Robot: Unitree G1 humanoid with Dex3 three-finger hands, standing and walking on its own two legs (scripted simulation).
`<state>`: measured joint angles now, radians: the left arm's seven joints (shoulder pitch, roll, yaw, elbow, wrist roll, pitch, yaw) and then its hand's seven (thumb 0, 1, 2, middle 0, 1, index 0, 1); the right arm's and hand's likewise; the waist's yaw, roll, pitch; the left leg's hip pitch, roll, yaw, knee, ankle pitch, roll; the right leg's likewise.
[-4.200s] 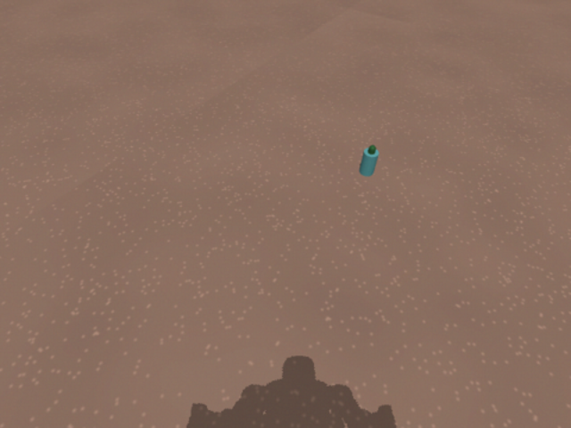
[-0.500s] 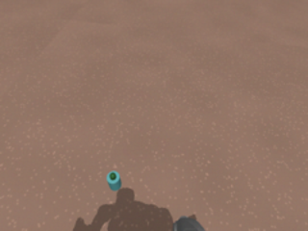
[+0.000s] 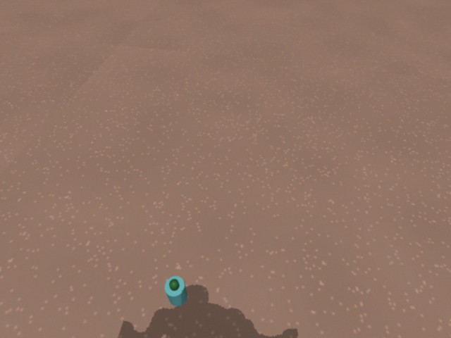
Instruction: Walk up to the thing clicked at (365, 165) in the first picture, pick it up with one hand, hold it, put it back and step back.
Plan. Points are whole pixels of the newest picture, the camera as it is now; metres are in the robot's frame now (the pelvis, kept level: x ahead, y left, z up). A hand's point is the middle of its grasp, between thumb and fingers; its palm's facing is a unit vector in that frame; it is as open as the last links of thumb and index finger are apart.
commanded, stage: walk up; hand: left
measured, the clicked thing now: (176, 289) +0.41 +0.19 -0.67
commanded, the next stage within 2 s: stand in 1.34 s
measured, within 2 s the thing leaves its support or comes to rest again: neither
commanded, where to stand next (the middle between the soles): +0.05 -0.01 m, yaw -1 degrees
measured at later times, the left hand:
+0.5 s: hand out of the picture +0.11 +0.25 -0.13, palm faces +0.00 -0.94 -0.35, open 7.4 cm
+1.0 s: hand out of the picture +0.14 +0.23 -0.13, palm faces -0.04 -0.94 -0.34, open 7.4 cm
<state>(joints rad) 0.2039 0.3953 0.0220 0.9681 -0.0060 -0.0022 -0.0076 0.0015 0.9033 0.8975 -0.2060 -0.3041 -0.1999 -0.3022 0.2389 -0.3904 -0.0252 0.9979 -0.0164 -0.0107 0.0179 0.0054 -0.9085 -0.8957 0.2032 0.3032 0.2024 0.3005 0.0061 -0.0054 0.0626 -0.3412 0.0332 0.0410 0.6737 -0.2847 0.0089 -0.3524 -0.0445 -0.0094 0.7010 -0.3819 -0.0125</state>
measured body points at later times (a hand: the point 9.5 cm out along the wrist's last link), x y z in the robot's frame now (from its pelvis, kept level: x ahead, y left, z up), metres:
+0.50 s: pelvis +0.04 -0.01 +0.03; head +0.04 -0.01 +0.47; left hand +0.11 +0.30 -0.10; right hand +0.16 -0.31 -0.10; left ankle +0.05 +0.12 -0.72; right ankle +0.05 -0.14 -0.72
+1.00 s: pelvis +0.04 -0.01 +0.03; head +0.06 -0.02 +0.48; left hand +0.14 +0.28 -0.10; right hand +0.09 -0.32 -0.11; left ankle +0.05 +0.12 -0.72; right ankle +0.05 -0.14 -0.72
